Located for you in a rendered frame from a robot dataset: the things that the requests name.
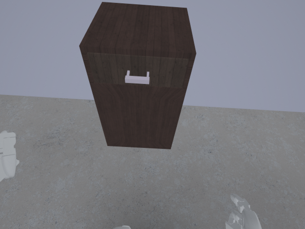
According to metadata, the left robot hand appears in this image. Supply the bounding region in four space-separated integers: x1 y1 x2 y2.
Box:
0 130 20 182

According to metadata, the right robot hand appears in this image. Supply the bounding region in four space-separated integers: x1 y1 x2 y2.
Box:
225 193 262 229

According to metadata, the cabinet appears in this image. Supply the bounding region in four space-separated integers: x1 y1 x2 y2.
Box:
79 2 196 149

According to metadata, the handle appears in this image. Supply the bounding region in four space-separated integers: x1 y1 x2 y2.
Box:
125 71 150 84

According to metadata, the drawer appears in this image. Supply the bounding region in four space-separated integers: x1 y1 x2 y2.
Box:
87 52 189 88

